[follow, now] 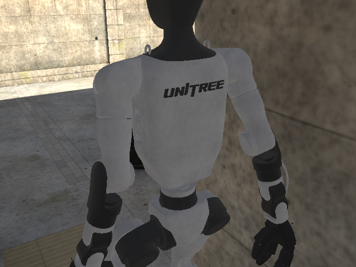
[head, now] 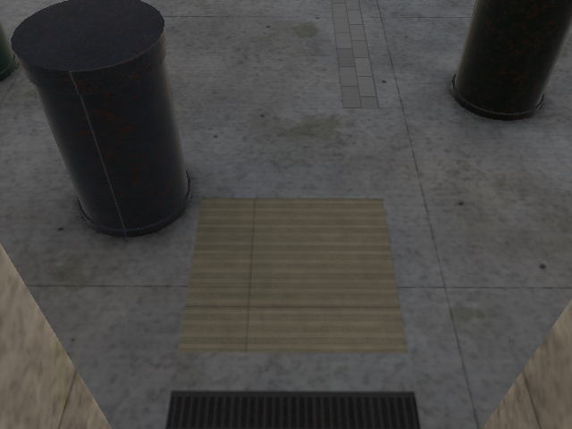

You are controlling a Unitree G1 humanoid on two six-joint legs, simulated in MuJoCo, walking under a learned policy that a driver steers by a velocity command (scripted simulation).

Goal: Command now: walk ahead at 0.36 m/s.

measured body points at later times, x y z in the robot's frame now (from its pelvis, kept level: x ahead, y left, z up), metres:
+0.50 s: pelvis +0.22 +0.02 -0.19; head +0.22 +0.02 +0.26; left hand +0.27 +0.27 -0.33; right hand +0.11 -0.21 -0.33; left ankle +0.16 +0.10 -0.89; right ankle +0.26 -0.12 -0.77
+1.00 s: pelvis +0.48 -0.03 -0.41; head +0.49 -0.03 +0.04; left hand +0.40 +0.19 -0.56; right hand +0.60 -0.26 -0.54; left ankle +0.64 +0.12 -1.08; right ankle +0.39 -0.09 -1.10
